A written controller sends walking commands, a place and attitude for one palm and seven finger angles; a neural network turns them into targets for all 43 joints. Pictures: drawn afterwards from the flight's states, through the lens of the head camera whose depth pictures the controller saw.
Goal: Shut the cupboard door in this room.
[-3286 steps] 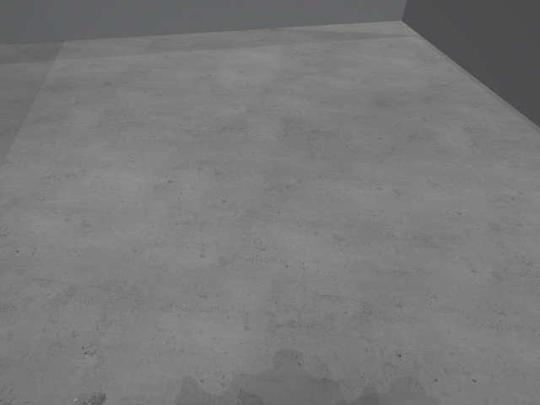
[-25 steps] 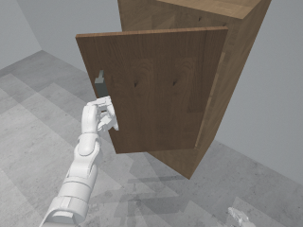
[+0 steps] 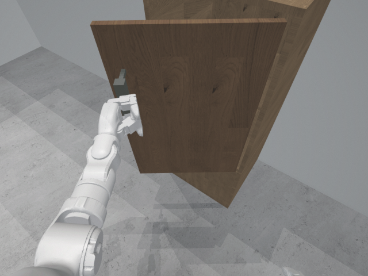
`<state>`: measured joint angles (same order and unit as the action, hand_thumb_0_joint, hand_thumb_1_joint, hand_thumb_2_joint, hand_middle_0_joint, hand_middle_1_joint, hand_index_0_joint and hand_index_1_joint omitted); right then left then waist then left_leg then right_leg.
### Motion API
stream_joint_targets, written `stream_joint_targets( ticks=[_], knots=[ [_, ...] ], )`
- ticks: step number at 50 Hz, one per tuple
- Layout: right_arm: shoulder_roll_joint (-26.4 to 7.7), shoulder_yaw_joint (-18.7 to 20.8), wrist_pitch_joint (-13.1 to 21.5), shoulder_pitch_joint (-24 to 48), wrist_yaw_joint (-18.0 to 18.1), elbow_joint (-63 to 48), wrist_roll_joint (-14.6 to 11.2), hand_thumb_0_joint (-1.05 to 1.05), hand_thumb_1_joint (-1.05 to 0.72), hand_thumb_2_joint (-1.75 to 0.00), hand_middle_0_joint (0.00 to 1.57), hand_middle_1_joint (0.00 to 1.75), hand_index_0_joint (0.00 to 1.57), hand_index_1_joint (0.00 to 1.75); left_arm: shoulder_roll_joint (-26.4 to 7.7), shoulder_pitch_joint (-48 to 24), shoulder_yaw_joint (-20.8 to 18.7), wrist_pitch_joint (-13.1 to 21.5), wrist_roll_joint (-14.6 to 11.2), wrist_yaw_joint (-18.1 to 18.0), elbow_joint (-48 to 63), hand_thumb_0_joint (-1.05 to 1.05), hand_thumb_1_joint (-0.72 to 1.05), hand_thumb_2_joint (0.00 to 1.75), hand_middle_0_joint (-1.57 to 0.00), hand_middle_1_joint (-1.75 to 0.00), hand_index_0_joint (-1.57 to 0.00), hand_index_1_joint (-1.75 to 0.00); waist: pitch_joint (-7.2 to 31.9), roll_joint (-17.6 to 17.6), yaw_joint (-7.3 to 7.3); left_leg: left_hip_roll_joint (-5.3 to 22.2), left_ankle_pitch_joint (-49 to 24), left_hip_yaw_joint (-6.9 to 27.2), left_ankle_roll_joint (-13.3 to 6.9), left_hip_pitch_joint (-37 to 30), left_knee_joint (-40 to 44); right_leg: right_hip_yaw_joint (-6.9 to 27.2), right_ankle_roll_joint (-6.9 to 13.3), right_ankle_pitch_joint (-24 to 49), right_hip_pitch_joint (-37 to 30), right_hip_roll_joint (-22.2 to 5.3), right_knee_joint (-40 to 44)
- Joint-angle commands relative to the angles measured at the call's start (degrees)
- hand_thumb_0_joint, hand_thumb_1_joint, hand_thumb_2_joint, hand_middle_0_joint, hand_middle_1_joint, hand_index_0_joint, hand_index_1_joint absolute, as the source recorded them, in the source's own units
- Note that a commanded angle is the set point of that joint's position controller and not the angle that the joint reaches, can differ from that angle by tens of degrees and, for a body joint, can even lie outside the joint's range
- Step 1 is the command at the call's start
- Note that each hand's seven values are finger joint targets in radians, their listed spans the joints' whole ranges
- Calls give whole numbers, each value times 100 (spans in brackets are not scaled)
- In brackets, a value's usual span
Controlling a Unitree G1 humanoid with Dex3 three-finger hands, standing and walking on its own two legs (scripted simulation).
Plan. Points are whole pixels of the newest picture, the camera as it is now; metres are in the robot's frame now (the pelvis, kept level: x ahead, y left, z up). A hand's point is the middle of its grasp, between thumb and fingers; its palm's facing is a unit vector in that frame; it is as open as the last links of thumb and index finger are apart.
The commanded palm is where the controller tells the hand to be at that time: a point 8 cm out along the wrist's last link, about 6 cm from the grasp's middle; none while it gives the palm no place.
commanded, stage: push the door shut along its arc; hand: left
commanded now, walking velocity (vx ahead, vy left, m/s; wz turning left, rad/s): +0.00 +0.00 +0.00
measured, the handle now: (127, 99) +0.50 +0.15 +0.10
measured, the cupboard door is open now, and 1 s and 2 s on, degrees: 36 23 9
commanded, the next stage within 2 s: pull the fist back off the door in 1.42 s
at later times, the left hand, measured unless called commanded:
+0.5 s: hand (151, 103) +0.48 +0.09 +0.10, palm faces -0.17 -0.98 -0.03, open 3.1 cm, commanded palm +0.48 +0.13 +0.10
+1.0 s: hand (163, 86) +0.55 +0.06 +0.10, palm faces -0.28 -0.96 -0.03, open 2.8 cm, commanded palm +0.55 +0.10 +0.10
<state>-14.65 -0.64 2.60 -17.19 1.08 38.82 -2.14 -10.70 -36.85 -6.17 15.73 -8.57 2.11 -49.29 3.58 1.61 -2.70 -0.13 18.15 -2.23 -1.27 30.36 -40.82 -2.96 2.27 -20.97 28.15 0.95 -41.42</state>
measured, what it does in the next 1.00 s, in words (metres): stands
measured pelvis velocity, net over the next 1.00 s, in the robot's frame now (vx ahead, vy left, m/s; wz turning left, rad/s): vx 0.00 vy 0.00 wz -0.01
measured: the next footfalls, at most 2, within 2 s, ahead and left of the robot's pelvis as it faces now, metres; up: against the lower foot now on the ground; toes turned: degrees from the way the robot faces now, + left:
none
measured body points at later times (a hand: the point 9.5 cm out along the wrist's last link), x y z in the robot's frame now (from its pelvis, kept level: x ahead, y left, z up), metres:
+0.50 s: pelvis -0.01 +0.01 -0.01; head +0.07 +0.01 +0.43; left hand +0.49 +0.14 +0.11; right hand +0.00 -0.26 -0.13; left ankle +0.02 +0.11 -0.71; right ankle +0.00 -0.09 -0.71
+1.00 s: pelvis +0.00 +0.00 -0.02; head +0.13 +0.00 +0.41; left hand +0.56 +0.11 +0.11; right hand -0.04 -0.26 -0.14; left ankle +0.02 +0.11 -0.71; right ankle +0.00 -0.09 -0.71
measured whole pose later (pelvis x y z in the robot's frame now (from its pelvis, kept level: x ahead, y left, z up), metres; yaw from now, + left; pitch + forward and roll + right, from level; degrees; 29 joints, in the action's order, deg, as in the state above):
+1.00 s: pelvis +0.00 +0.00 -0.02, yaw -1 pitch +20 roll -1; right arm -16.3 -0.7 1.6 -25.6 -0.4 39.7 0.1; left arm -24.0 -68.3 -12.4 15.4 -4.8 14.3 -76.1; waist 4.6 2.6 -12.7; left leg 1.1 21.1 -1.8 -1.6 48.0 -49.5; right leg -3.4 2.2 -22.8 44.9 1.9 -48.1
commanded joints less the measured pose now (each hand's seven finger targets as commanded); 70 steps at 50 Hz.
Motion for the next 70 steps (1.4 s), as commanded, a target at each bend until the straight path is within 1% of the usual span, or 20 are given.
stream_joint_targets(
  ticks=[1,3,5,6,9,14,16,19,22,32,35,37,42,43,47,50,57,62,66,70],
  knots=[
    [-757,305,279,-259,-6,-512,37,0,-90,-90,20,30,20,30,-659,-3398,-57,548,-15,152,923,0,90,90,-130,-150,-130,-150,1982,-238,-363,-9,-1015,323,-57,-1417,248,245,-144,1649,10,52,533],
    [-779,307,291,-338,-12,-459,44,0,-90,-90,20,30,20,30,-649,-3699,9,621,-5,222,704,0,90,90,-130,-150,-130,-150,1944,-196,-453,-6,-932,331,-55,-1358,227,252,-146,1559,146,60,521],
    [-837,322,277,-455,-11,-420,45,0,-90,-90,20,30,20,30,-910,-3699,-205,671,9,264,387,0,90,90,-130,-150,-130,-150,1972,-274,-429,8,-931,384,-47,-1292,227,229,-118,1489,156,79,481],
    [-827,308,289,-458,-22,-426,46,0,-90,-90,20,30,20,30,-738,-3911,-41,689,-11,310,373,0,90,90,-130,-150,-130,-150,1972,-240,-509,-3,-903,370,-58,-1283,211,237,-134,1483,229,81,482],
    [-887,351,284,-623,-30,-349,69,0,-90,-90,20,30,20,30,-997,-4123,-234,780,8,385,183,0,90,90,-130,-150,-130,-150,2137,-170,-499,12,-921,410,-43,-1298,161,225,-110,1412,288,98,418],
    [-965,336,257,-829,-28,-252,85,0,-90,-90,20,30,20,30,-1309,-4612,-346,750,76,505,-423,0,90,90,-130,-150,-130,-150,1838,-207,-731,23,-541,450,-72,-913,109,262,-135,1054,607,103,436],
    [-966,340,283,-848,-53,-272,92,0,-90,-90,20,30,20,30,-1186,-4832,-210,802,95,567,-378,0,90,90,-130,-150,-130,-150,2115,31,-770,22,-585,501,-53,-1060,57,247,-117,1026,733,107,351],
    [-1003,371,307,-1024,-72,-209,125,0,-90,-90,20,30,20,30,-978,-5044,-57,798,68,657,-529,0,90,90,-130,-150,-130,-150,2231,109,-869,61,-781,605,-29,-1257,-16,161,-92,1038,988,135,260],
    [-1048,366,315,-1080,-88,-169,136,0,-90,-90,20,30,20,30,-1032,-5270,-88,746,29,702,-676,0,90,90,-130,-150,-130,-150,2318,70,-944,67,-722,621,-31,-1183,-89,181,-106,982,1106,146,241],
    [-1144,341,200,-1419,-138,-214,224,0,-90,-90,20,30,20,30,-2133,-5519,-925,627,294,634,-1247,0,90,90,-130,-150,-130,-150,2475,-84,-953,22,-926,502,-95,-468,-304,295,-143,1384,782,148,79],
    [-1151,338,147,-1512,-139,-288,239,0,-90,-90,20,30,20,30,-2395,-5545,-1077,642,381,717,-1248,0,90,90,-130,-150,-130,-150,2744,50,-926,13,-1200,473,-98,-452,-400,327,-135,1708,645,152,-24],
    [-1139,349,117,-1559,-156,-323,241,0,-90,-90,20,30,20,30,-2351,-5521,-1026,615,395,832,-1228,0,90,90,-130,-150,-130,-150,2817,119,-929,7,-1368,443,-90,-448,-456,334,-137,1932,583,158,-49],
    [-1166,359,30,-1698,-119,-287,219,0,-90,-90,20,30,20,30,-2280,-5827,-881,408,323,1121,-1390,0,90,90,-130,-150,-130,-150,2643,-51,-1156,-1,-1314,403,-144,-224,-546,374,-182,2047,653,177,19],
    [-1188,363,19,-1746,-101,-244,221,0,-90,-90,20,30,20,30,-2421,-5906,-978,353,324,1146,-1519,0,90,90,-130,-150,-130,-150,2569,-164,-1210,3,-1257,398,-161,-105,-570,395,-195,2045,645,177,39],
    [-1173,374,25,-1795,-88,-143,243,0,-90,-90,20,30,20,30,-2134,-6357,-674,308,303,1257,-1399,0,90,90,-130,-150,-130,-150,2734,315,-1334,19,-1478,492,-134,-482,-698,324,-160,1988,1098,182,-37],
    [-1177,393,48,-1847,-92,-48,283,0,-90,-90,20,30,20,30,-1821,-6665,-445,285,278,1298,-1380,0,90,90,-130,-150,-130,-150,2911,395,-1448,34,-1680,592,-133,-775,-794,252,-153,1945,1413,199,-98],
    [-1217,374,48,-1896,-84,93,330,0,-90,-90,20,30,20,30,-1819,-7202,-373,110,359,1318,-1742,0,90,90,-130,-150,-130,-150,2852,464,-1633,26,-1580,664,-160,-550,-973,217,-137,1740,1759,209,-207],
    [-1259,358,64,-1943,-61,142,366,0,-90,-90,20,30,20,30,-2021,-7580,-455,24,419,1379,-1874,0,90,90,-130,-150,-130,-150,2987,472,-1756,26,-1559,678,-191,-358,-1145,218,-134,1708,1865,210,-323],
    [-1273,367,106,-1987,-69,153,397,0,-90,-90,20,30,20,30,-2074,-7830,-472,12,445,1450,-1813,0,90,90,-130,-150,-130,-150,3327,746,-1753,40,-1850,727,-182,-550,-1305,191,-99,1778,2048,234,-478],
    [-1264,368,110,-2017,-60,231,412,0,-90,-90,20,30,20,30,-1791,-8068,-269,-85,485,1481,-1888,0,90,90,-130,-150,-130,-150,3216,805,-1875,69,-1816,780,-182,-609,-1374,130,-97,1604,2408,259,-509]
  ],
)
